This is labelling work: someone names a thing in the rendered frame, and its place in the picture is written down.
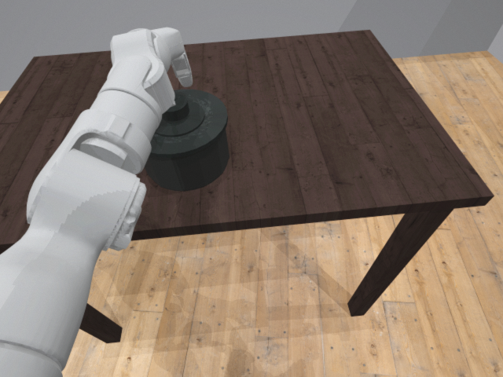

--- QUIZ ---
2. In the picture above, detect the robot left upper arm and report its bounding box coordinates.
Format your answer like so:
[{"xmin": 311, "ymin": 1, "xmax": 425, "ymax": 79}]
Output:
[{"xmin": 0, "ymin": 148, "xmax": 146, "ymax": 377}]

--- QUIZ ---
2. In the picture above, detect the lid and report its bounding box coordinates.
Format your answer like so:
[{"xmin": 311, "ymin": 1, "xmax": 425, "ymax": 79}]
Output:
[{"xmin": 150, "ymin": 90, "xmax": 228, "ymax": 158}]

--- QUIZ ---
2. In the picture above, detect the table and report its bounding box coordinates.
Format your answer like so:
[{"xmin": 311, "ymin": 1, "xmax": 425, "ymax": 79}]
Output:
[{"xmin": 0, "ymin": 30, "xmax": 494, "ymax": 343}]

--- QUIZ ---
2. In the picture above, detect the left robot hand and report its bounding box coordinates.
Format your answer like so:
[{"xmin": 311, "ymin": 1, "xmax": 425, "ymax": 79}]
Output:
[{"xmin": 151, "ymin": 27, "xmax": 193, "ymax": 107}]

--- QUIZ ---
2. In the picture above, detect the pot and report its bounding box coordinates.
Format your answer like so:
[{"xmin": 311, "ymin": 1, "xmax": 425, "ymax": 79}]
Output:
[{"xmin": 145, "ymin": 129, "xmax": 229, "ymax": 191}]

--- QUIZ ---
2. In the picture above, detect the knob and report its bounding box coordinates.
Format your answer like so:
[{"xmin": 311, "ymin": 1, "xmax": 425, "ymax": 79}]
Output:
[{"xmin": 162, "ymin": 94, "xmax": 189, "ymax": 122}]

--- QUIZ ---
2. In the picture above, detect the left robot forearm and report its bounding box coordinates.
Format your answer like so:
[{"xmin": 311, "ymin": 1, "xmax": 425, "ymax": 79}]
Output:
[{"xmin": 27, "ymin": 28, "xmax": 175, "ymax": 224}]

